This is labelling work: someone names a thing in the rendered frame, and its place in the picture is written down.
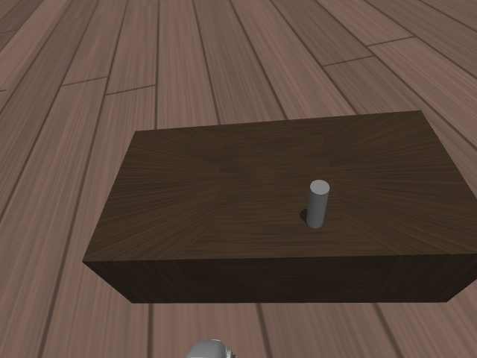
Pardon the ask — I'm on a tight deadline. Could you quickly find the can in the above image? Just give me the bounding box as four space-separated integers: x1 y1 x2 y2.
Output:
306 180 329 228

